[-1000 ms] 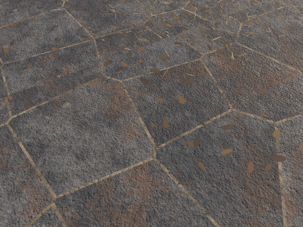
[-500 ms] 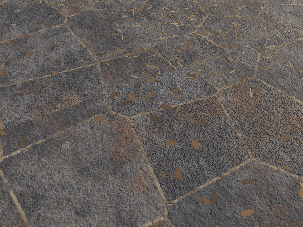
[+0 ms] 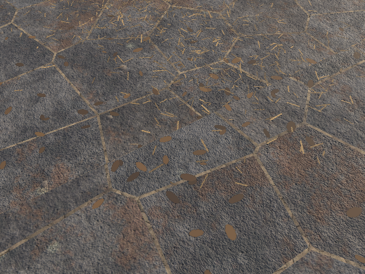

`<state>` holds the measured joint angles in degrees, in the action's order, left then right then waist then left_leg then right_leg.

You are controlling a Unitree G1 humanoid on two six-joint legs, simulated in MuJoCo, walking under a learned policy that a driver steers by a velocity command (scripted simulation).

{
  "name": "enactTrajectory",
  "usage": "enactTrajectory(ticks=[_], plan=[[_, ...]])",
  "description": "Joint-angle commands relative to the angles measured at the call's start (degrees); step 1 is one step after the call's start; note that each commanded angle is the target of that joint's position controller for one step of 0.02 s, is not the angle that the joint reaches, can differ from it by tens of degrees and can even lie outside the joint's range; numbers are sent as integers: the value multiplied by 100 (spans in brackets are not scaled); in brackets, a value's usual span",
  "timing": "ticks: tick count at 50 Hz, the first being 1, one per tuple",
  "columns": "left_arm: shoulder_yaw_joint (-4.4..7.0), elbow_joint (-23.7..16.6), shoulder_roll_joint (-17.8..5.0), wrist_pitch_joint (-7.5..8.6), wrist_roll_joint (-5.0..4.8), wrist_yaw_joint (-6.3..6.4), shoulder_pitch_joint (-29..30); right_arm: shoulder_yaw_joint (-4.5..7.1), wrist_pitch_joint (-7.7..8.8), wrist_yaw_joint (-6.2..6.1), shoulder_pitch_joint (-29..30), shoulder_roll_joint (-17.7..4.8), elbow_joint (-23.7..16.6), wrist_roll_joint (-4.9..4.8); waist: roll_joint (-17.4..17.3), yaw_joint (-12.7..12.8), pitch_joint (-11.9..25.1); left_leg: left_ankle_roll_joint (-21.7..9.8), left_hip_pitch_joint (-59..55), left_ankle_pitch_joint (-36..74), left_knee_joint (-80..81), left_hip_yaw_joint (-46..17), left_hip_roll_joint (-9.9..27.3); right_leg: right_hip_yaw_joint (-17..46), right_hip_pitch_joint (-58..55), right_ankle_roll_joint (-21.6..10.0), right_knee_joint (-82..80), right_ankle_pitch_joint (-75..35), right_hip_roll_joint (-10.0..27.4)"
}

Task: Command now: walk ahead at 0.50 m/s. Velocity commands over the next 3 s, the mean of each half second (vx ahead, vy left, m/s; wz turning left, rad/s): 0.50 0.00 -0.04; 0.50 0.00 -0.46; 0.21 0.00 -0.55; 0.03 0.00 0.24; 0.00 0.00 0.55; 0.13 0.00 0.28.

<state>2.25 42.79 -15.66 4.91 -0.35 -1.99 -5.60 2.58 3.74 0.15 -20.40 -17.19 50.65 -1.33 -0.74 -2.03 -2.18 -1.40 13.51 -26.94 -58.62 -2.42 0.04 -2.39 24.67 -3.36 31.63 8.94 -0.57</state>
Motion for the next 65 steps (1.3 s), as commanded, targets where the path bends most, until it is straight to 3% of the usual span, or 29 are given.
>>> enactTrajectory(ticks=[1,3,6,12,17,20,22,23,24,25,26,28,34,35,38,42,48,50,51,52,53,54,55,56,57,59,61,62,65], plan=[[214,-3,-754,-9,16,40,-903,150,247,9,506,-726,-643,-28,425,518,523,-71,2808,543,-1042,-148,574,2428,-2546,-1038,-1752,430,1661],[167,-21,-587,45,89,18,-619,164,122,-10,301,-560,-556,50,622,205,352,7,2141,1032,-611,-178,792,1840,-1717,-961,-2106,-198,1364],[218,129,-745,136,51,41,-705,131,-7,-49,381,-364,-595,98,514,104,218,186,2172,1480,-108,-97,848,1323,-1404,-1095,-2409,-881,1299],[257,423,-940,60,-14,171,-1177,45,84,34,1564,-149,-911,99,377,482,-64,257,2197,3200,2039,127,651,618,-1643,-847,-2540,-1029,1052],[294,741,-1024,-81,-82,207,-1649,35,150,182,2254,-210,-1187,33,376,665,-242,77,2363,2998,2800,109,491,719,-2539,-790,-2217,-1113,1447],[334,815,-1101,-174,-109,244,-1614,107,194,224,2033,-401,-1194,49,478,404,-83,-127,1812,2358,3047,155,324,887,-2865,-646,-1667,-1988,1576],[279,762,-994,-223,-76,257,-1445,337,226,152,641,-827,-800,89,386,-319,812,-401,-337,2485,3191,316,172,619,-2325,-394,-56,-2950,1094],[135,597,-634,-210,72,258,-1518,457,207,83,-359,-1267,-649,173,-325,-622,1772,-741,-2123,2597,2965,-879,1303,360,-1125,-170,1764,-1260,655],[-25,584,-8,-100,-24,221,-2284,498,163,109,-474,-1495,-544,174,-1836,-204,2408,-1494,-3673,1266,3665,-3349,2412,448,949,124,3467,2362,-270],[138,673,-719,-30,-163,214,-1890,342,167,108,-364,-872,-630,132,-1059,-454,1998,-1278,-3276,533,4028,-3389,2256,1095,1468,93,4064,2439,22],[231,517,-952,1,-264,210,-1417,271,187,88,25,-660,-661,124,-800,-396,1203,-1038,-2565,657,4163,-2531,2113,1007,1749,43,4125,1907,267],[267,500,-804,-43,-171,262,-1134,198,227,94,686,-375,-680,157,-426,-80,489,-870,-1316,1513,4550,-1430,1708,894,1403,115,3671,1061,678],[282,365,-373,-369,-138,259,-1053,268,349,31,901,-425,-452,240,-317,239,21,-931,-573,2749,5152,87,1518,931,1326,298,2943,70,913],[-78,682,181,-134,773,-107,-1635,38,487,73,368,302,-438,870,43,167,9,-1312,-900,2436,5328,53,1809,1048,1605,201,3010,-571,767],[49,507,-195,71,472,-326,-751,44,443,151,246,-56,-309,761,-98,37,-151,-1230,-1267,2641,5343,721,1636,955,2226,188,2297,-1178,710],[-115,212,-65,-56,441,-350,9,-30,360,195,-196,-142,-77,710,-205,-91,-252,-1110,-1312,3267,5316,1356,1570,376,1815,130,1250,-1415,650],[-51,-58,-254,-100,403,-235,343,80,306,150,-402,-475,159,640,-384,67,-393,-986,-2540,4526,4868,1579,1893,114,1519,-233,333,-363,207],[61,-47,-463,-16,270,-181,-36,166,271,82,-275,-695,153,671,-414,456,-134,-816,-2406,6167,3969,1923,1795,-205,497,-436,68,-391,-258],[187,74,-722,73,182,-121,-600,176,287,80,-343,-742,130,709,-304,673,354,-558,-1906,6792,2902,2125,1486,-336,-767,-652,91,-875,-559],[311,275,-993,68,221,44,-1653,-18,373,96,-945,-106,32,836,290,632,1819,-4,-49,5812,1106,2103,1156,496,-3702,-1439,1043,-2403,-99],[395,475,-1311,-7,276,158,-2692,-219,442,273,-1039,173,-224,933,1035,936,3213,512,1521,666,-346,1630,314,3210,-5856,-2598,157,-3139,1303],[403,696,-1230,26,397,138,-3221,-42,370,390,202,-265,-428,433,225,1490,2603,530,2485,-781,-1776,526,-220,4118,-5732,-2403,-583,-3722,1790],[553,800,-1459,191,311,146,-2848,-39,387,373,1034,-208,-730,323,226,1393,1374,400,3121,-709,-1937,-113,115,3349,-4630,-1949,-742,-4113,1709],[543,752,-1263,259,155,146,-2267,40,396,213,1127,-480,-824,505,449,1101,853,426,2916,-829,-1911,-262,467,2762,-3454,-1924,-749,-4244,1528],[395,678,-869,308,88,119,-1819,53,367,64,885,-489,-843,617,431,692,802,388,2409,-685,-1620,-322,621,2493,-2491,-1934,-937,-4372,1413],[241,419,-520,300,138,-19,-1018,-92,279,-112,388,2,-793,601,160,-47,640,375,1178,-210,-897,-290,734,2181,-774,-1827,-1543,-4184,1205],[317,93,-802,340,198,-147,-500,-35,179,-124,118,-228,-722,500,160,-300,646,460,819,405,-245,-50,571,1872,-231,-1674,-1796,-3674,956],[499,11,-1224,37,-77,22,-320,205,38,-330,841,-605,-800,-147,-265,-100,134,540,1237,496,68,86,303,1857,21,-1390,-1530,-3900,848],[492,12,-1197,-343,-73,314,-806,108,-106,-407,1046,-222,-957,22,337,9,718,631,953,1692,1123,-63,-23,1786,-80,-1017,-1269,-3278,601]])
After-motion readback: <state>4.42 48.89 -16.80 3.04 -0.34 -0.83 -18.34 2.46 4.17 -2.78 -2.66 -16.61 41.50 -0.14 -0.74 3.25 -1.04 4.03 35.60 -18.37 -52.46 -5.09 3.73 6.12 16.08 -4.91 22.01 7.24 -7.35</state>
